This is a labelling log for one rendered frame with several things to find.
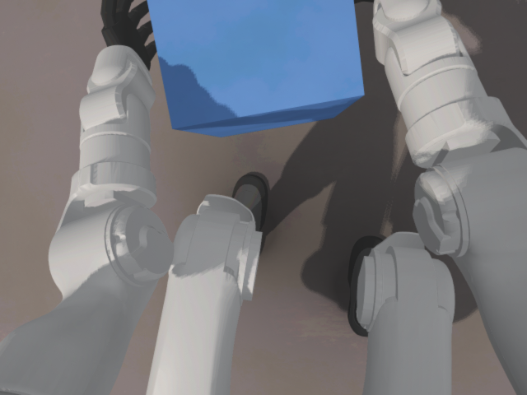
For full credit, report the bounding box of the robot right foot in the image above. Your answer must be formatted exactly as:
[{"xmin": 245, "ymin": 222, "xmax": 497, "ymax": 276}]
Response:
[{"xmin": 347, "ymin": 236, "xmax": 384, "ymax": 337}]

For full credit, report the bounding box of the robot left hand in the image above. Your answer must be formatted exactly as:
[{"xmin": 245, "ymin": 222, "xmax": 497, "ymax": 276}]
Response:
[{"xmin": 100, "ymin": 0, "xmax": 157, "ymax": 71}]

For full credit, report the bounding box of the carton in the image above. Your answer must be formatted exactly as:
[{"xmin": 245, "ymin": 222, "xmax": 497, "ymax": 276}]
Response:
[{"xmin": 147, "ymin": 0, "xmax": 365, "ymax": 137}]

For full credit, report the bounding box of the left robot upper arm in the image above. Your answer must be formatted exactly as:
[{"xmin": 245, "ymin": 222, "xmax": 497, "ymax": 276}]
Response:
[{"xmin": 0, "ymin": 203, "xmax": 174, "ymax": 395}]

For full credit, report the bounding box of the robot left thigh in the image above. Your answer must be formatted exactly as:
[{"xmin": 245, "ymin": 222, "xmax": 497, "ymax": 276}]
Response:
[{"xmin": 146, "ymin": 209, "xmax": 263, "ymax": 395}]

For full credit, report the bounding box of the right robot forearm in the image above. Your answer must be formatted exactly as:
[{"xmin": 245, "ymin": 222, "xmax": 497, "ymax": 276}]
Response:
[{"xmin": 372, "ymin": 0, "xmax": 527, "ymax": 169}]

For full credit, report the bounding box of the left robot forearm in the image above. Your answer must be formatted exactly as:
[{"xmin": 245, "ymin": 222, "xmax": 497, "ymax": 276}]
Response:
[{"xmin": 55, "ymin": 45, "xmax": 156, "ymax": 234}]

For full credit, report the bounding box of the right robot upper arm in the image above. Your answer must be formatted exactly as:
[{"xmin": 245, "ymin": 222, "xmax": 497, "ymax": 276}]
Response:
[{"xmin": 413, "ymin": 147, "xmax": 527, "ymax": 395}]

